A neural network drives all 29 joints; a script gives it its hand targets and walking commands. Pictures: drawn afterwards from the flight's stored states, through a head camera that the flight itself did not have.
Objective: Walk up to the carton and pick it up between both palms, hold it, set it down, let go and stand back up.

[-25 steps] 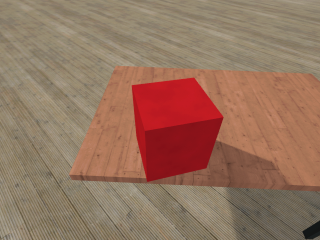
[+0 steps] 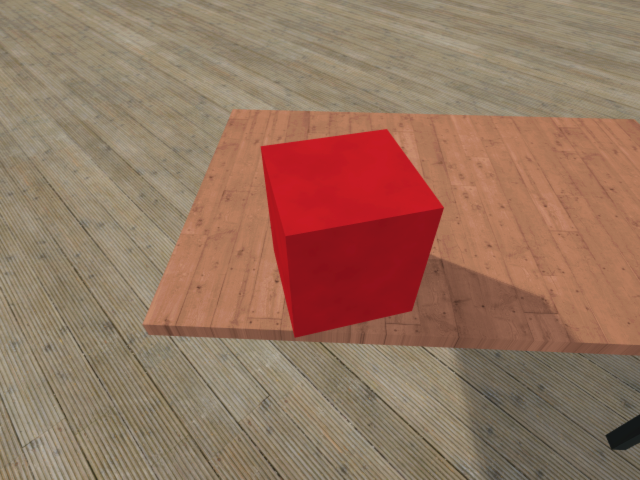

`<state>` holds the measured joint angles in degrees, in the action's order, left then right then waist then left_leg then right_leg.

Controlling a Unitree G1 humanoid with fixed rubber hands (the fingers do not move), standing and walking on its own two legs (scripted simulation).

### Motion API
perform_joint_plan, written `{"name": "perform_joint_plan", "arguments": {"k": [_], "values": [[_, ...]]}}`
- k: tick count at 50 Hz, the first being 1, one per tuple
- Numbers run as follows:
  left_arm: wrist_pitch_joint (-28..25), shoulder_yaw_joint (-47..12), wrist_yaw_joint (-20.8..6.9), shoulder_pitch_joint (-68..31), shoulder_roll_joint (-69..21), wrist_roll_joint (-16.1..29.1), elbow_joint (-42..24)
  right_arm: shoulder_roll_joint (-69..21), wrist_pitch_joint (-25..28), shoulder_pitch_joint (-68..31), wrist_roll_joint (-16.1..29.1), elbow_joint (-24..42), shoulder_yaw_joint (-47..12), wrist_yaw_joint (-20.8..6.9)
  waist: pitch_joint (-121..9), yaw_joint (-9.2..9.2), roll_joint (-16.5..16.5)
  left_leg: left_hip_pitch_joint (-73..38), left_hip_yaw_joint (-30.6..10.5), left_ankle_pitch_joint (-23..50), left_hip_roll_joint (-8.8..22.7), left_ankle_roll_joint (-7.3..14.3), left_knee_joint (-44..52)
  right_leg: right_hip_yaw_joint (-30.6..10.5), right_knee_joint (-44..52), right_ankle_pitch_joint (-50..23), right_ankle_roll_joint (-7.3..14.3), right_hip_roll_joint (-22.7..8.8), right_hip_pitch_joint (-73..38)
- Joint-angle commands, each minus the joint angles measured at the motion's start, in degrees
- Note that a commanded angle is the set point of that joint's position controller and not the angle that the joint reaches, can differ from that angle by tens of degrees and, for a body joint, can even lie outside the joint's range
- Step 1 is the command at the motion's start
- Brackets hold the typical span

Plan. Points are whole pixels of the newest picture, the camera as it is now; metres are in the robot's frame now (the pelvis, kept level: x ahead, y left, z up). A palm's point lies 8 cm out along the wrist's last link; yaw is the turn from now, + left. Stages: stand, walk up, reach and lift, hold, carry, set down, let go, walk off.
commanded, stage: stand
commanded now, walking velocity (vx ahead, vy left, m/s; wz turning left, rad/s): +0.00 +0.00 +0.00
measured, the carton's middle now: (340, 233) +0.50 -0.03 +0.00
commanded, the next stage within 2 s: none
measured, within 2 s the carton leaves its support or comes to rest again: neither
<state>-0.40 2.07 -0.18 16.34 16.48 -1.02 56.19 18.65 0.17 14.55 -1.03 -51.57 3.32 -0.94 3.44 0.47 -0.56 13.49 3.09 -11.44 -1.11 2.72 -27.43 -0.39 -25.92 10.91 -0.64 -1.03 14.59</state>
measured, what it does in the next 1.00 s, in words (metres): steps on the spot: left foot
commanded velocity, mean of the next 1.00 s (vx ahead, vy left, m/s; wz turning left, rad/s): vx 0.00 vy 0.00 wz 0.00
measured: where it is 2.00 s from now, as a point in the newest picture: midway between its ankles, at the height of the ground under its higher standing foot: outside the picture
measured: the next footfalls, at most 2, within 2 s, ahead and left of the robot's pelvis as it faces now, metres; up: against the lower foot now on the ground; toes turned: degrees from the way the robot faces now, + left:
left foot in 0.58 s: +0.04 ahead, +0.10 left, +0.00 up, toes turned +1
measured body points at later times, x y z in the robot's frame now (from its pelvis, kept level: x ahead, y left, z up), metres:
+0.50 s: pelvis -0.02 -0.01 -0.02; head -0.04 -0.02 +0.43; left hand -0.01 +0.28 -0.14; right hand +0.08 -0.31 -0.13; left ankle +0.04 +0.09 -0.71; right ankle +0.10 -0.14 -0.73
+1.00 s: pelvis -0.03 -0.01 +0.00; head -0.03 -0.01 +0.45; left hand +0.05 +0.27 -0.12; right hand +0.04 -0.31 -0.11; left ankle -0.01 +0.10 -0.74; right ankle -0.01 -0.15 -0.74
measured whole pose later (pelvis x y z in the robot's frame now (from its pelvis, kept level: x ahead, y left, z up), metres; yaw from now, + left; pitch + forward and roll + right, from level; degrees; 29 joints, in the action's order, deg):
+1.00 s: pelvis -0.03 -0.01 +0.00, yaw -1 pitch -4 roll +0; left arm -1.0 3.2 -0.3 13.3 17.1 0.0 53.1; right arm 18.9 1.4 13.6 -0.2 -49.9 3.3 -0.2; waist 4.0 -0.6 0.0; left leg 9.7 2.1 -12.4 0.0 1.0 -26.1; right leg -1.4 -25.5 11.8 -1.5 -1.0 9.7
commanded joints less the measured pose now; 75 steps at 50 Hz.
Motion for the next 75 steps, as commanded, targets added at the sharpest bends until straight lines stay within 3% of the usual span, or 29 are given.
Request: {"name": "perform_joint_plan", "arguments": {"k": [1,9,12,14,16,18,19,21,22,23,25,27,28,29,30,31,32,34,36,37,38,39,40,43,45,48,63,69,75], "values": [[-1.56,3.62,0.56,0.86,14.22,0.24,-4.19,13.44,1.58,2.46,0.46,3.41,3.45,0.36,0.13,-0.76,2.49,4.72,-11.83,-26.07,7.00,1.04,11.30,-7.00,8.13,17.11,1.94,-3.00,0.10],[-0.98,4.38,0.37,1.52,13.73,0.34,-4.05,13.67,1.05,-1.24,-0.25,5.12,3.93,0.63,0.30,1.00,-3.12,12.40,-13.56,-30.53,9.21,1.92,14.87,-6.17,1.24,16.73,2.37,-2.63,-4.39],[-0.95,4.38,0.27,3.07,13.80,-0.07,-4.04,13.41,0.95,-2.75,-0.22,5.66,4.33,0.73,-1.38,1.37,-1.24,13.94,-13.58,-32.28,9.50,1.49,15.00,-4.90,-2.25,16.74,2.68,-1.67,-5.90],[-0.43,4.10,0.24,3.90,10.29,-0.19,-4.18,12.78,0.54,-3.57,-0.25,6.16,4.30,0.84,1.38,1.21,-4.74,17.47,-13.96,-33.44,10.88,2.77,16.81,-2.81,-6.89,12.93,3.41,0.05,-6.48],[-0.37,4.22,0.05,9.04,12.48,-0.54,-3.58,14.32,-0.23,-7.97,-1.04,7.15,4.63,1.22,-1.15,4.23,-8.58,20.08,-11.17,-34.26,10.93,1.29,14.19,-1.50,-9.93,13.12,4.11,-1.06,-10.32],[0.28,3.94,-0.27,11.63,11.82,-0.88,-3.48,14.06,-1.11,-6.40,-0.88,7.30,4.93,1.33,-0.88,3.84,-1.52,24.77,-10.18,-38.49,9.75,1.01,11.02,-0.74,-11.88,16.45,4.25,0.48,-11.76],[0.40,3.51,-0.05,11.07,11.30,-1.25,-4.00,13.81,-1.63,-7.62,-0.05,8.29,4.76,1.14,3.50,4.26,1.51,27.59,-8.76,-37.96,8.87,0.23,6.37,-6.03,-6.62,20.12,4.65,-2.78,-9.19],[0.24,3.91,0.76,5.76,14.87,-0.74,-7.46,9.83,-2.20,-4.12,0.19,8.20,4.33,0.38,5.77,2.47,19.42,6.47,-1.87,-23.22,-0.26,-2.09,-20.57,-26.53,23.49,45.73,8.07,-14.70,17.58],[0.03,4.80,1.70,-2.99,18.56,-0.93,-10.46,9.85,-1.80,5.73,0.61,6.60,4.37,-0.07,7.19,-3.98,17.02,-0.90,-5.72,-19.16,0.43,-0.65,-28.35,-29.18,24.99,47.27,9.26,-14.41,26.49],[-0.03,5.29,2.58,-7.29,18.12,-1.18,-12.47,10.29,-2.08,7.83,0.12,5.37,4.58,-0.73,4.85,-5.09,12.08,-5.27,-3.39,-18.15,0.09,0.12,-31.83,-25.11,24.65,45.28,9.38,-14.58,30.47],[0.21,5.80,2.15,-13.12,17.90,-0.79,-14.15,9.50,-2.07,13.94,0.48,5.24,3.99,-0.31,2.13,-9.15,13.98,-9.91,-3.89,-16.45,2.21,1.61,-26.73,-16.81,20.01,36.53,5.87,-10.42,31.29],[1.18,5.96,1.99,-7.51,16.24,-0.22,-12.20,9.11,-1.50,12.35,0.89,5.30,3.90,0.35,1.31,-6.39,8.42,-6.44,-1.57,-13.99,2.22,2.25,-4.77,-13.53,12.78,31.68,3.72,-7.08,18.60],[1.33,5.55,1.83,-1.04,13.02,-0.28,-10.99,10.61,-0.98,13.37,0.34,4.84,4.31,1.17,-0.51,-4.67,3.68,-8.91,-7.06,-18.23,3.68,2.64,1.93,-13.35,6.16,32.45,2.15,-6.57,17.15],[1.45,5.24,1.22,4.39,10.01,0.13,-9.69,13.22,-0.61,9.02,-0.21,6.59,4.52,1.23,0.32,-1.54,-8.30,-3.04,-29.91,-38.63,15.18,4.97,15.35,-7.18,-10.26,24.69,-0.41,-0.26,19.02],[1.41,6.91,1.14,2.41,12.08,-0.12,-10.75,18.66,-0.03,0.41,-0.99,10.72,5.47,1.36,5.41,0.46,-10.19,15.06,-36.98,-52.62,22.92,10.01,22.18,-2.85,-21.49,16.99,-1.31,1.42,13.13],[1.83,7.97,1.18,2.08,15.96,-0.50,-11.28,17.85,0.30,-3.79,-1.90,11.74,5.67,1.90,8.16,2.88,-7.92,26.63,-34.21,-48.83,22.20,11.56,23.27,-7.18,-31.53,13.36,0.12,0.14,4.49],[1.86,7.09,0.38,5.40,13.43,0.61,-9.41,13.18,0.93,-8.73,-1.16,12.02,4.00,2.08,7.33,5.55,-7.56,27.82,-26.89,-39.51,17.48,8.39,23.18,-5.66,-34.96,12.41,-0.19,0.24,0.16],[1.31,6.73,-0.15,8.57,11.66,0.19,-9.19,14.76,1.25,-11.72,-0.78,13.66,5.04,2.40,5.66,6.17,-11.58,24.82,-18.28,-31.19,14.09,5.91,16.66,-3.99,-30.38,13.24,0.91,-2.58,-2.42],[0.14,5.31,0.58,3.83,10.03,0.16,-10.25,10.67,0.84,-6.87,-0.23,12.85,3.65,2.09,3.90,2.27,-3.56,13.70,-16.92,-26.18,12.30,4.70,10.36,-1.27,-8.61,14.87,1.59,-1.99,-1.00],[-0.45,5.41,0.66,4.60,11.07,0.46,-9.78,12.36,0.57,-6.25,0.13,11.91,4.27,1.79,2.92,2.38,-5.01,11.38,-14.88,-26.23,10.92,3.58,8.44,-0.03,-0.11,11.11,2.11,-1.23,-5.56],[-0.83,4.64,1.33,2.26,10.74,0.20,-10.56,10.02,0.57,-1.36,0.29,9.73,3.72,1.83,4.07,1.30,-1.73,9.64,-14.75,-17.41,9.94,1.64,4.95,-6.13,8.50,5.71,1.66,-4.50,-7.58],[-1.73,5.13,1.73,1.09,15.14,-0.68,-11.62,9.53,1.47,2.60,0.83,9.33,3.32,2.02,3.59,-0.04,7.88,10.24,-11.45,-11.97,6.45,-0.76,-0.63,-20.31,12.64,1.88,3.88,-14.49,-8.01],[-2.03,5.02,0.89,-2.24,16.52,0.72,-11.74,11.10,2.12,4.59,1.74,8.23,3.68,2.01,3.62,-3.85,6.79,2.34,-7.59,-7.28,4.79,-1.86,3.12,-21.51,11.23,2.47,6.12,-15.13,1.28],[-2.02,3.75,0.42,-4.22,11.49,1.31,-9.52,11.94,2.41,-0.40,0.97,7.58,3.31,1.41,0.58,-1.84,-0.33,-5.81,-10.94,-4.58,7.88,-0.63,7.16,-6.35,6.69,6.45,1.24,-4.57,1.57],[-2.04,4.61,0.63,-1.26,14.58,1.46,-7.64,13.16,2.70,-1.32,1.05,7.10,3.34,1.27,1.51,-0.48,2.21,-1.00,-12.38,-9.78,9.00,-0.14,10.22,-7.01,6.65,5.49,1.10,-4.46,-2.35],[-2.00,4.35,0.35,-2.72,13.18,1.14,-6.93,12.39,2.98,-3.49,0.89,6.48,2.91,1.33,0.69,-0.35,-1.38,-0.16,-12.05,-11.80,9.31,-0.18,13.00,-5.83,6.24,3.59,1.07,-4.72,-5.11],[-2.28,2.79,0.96,-8.06,12.51,0.99,-2.57,11.96,2.70,-4.34,1.38,0.85,1.81,2.11,-3.03,-0.88,2.85,-7.87,-8.78,6.50,9.02,-1.33,10.23,-5.33,8.57,-7.92,1.72,-6.40,-8.40],[-2.02,2.90,1.46,-7.32,13.58,1.33,-0.36,12.58,2.18,-6.14,1.00,-1.47,1.83,2.34,-3.02,-0.55,-2.01,-8.46,-7.83,8.46,9.37,-1.26,11.02,-5.63,9.23,-7.91,1.65,-6.83,-9.32],[-2.14,2.67,2.02,-8.54,13.61,1.47,1.05,11.31,2.19,-5.61,1.10,-3.57,1.35,2.45,-3.98,-1.12,2.46,-10.55,-6.88,13.16,8.95,-1.81,10.95,-4.89,8.60,-14.68,1.17,-6.59,-11.05]]}}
